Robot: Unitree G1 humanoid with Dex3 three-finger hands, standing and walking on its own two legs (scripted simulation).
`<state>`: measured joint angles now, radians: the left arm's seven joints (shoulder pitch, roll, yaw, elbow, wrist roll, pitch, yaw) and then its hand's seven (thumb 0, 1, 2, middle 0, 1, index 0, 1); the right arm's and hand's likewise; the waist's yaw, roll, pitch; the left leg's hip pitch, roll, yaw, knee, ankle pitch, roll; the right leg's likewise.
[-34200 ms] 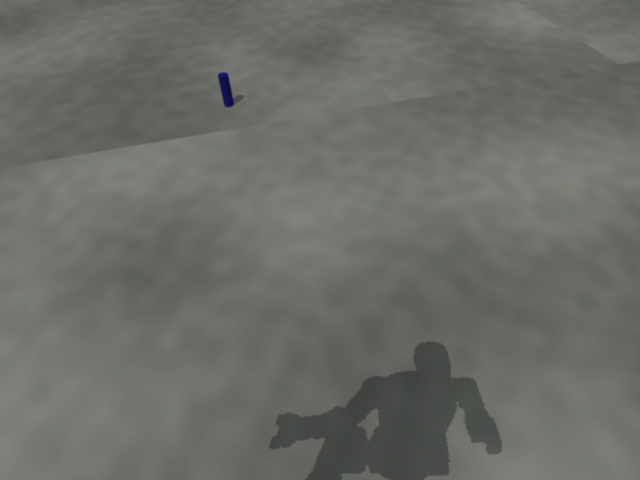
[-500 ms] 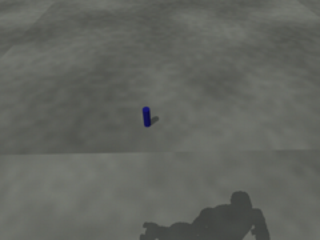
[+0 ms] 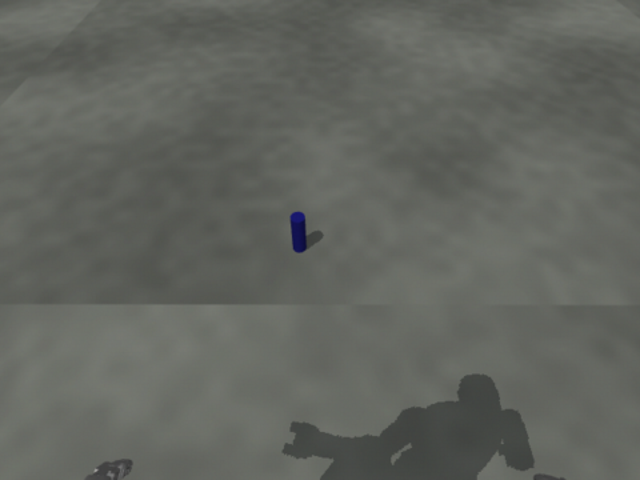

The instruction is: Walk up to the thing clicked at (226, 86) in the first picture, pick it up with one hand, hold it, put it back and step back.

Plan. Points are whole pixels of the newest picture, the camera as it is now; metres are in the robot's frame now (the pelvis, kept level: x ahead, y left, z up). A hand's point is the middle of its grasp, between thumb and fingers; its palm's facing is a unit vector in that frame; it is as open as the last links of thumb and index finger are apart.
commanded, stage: step back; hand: left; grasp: from the side
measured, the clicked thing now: (298, 233) +1.03 +0.14 -0.68
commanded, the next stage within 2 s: stand in 0.14 s
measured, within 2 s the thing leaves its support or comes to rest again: neither
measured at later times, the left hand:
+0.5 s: hand out of the picture +0.08 +0.24 -0.14, palm faces -0.02 -0.95 -0.32, open 7.3 cm
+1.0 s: hand out of the picture +0.04 +0.24 -0.14, palm faces -0.02 -0.94 -0.34, open 7.3 cm
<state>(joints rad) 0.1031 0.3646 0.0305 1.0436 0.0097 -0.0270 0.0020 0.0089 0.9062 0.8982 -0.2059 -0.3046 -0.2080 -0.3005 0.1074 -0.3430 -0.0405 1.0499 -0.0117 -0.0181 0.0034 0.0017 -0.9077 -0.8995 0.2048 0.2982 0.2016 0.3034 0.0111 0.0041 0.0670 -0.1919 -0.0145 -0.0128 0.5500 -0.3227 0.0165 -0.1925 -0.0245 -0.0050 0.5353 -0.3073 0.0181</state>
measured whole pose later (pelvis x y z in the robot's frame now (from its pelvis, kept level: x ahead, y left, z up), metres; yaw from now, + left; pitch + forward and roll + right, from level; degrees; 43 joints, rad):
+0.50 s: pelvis -0.01 -0.01 +0.02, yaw +0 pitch -3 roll +0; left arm 0.06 0.33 0.00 1.13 0.01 -0.01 -0.01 0.01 0.91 0.90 -0.21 -0.30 -0.21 -0.30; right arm 0.06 -0.34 -0.01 1.13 0.00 -0.02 0.00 0.00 -0.91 -0.90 0.20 0.30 0.20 0.30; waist 0.00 0.00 0.08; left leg -0.09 -0.01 -0.02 0.32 -0.18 0.00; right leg -0.10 -0.02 -0.01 0.32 -0.18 0.02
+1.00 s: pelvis -0.02 -0.01 +0.02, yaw +0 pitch -2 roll +0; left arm 0.12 0.34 0.00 1.15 0.00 -0.01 -0.01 0.01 0.91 0.90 -0.21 -0.30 -0.21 -0.30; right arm 0.12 -0.35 0.00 1.16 -0.01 -0.02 0.01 0.00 -0.91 -0.90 0.20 0.30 0.20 0.30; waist 0.00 0.01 0.06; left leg -0.12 0.00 -0.03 0.31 -0.16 -0.01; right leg -0.13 -0.01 -0.02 0.32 -0.17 0.00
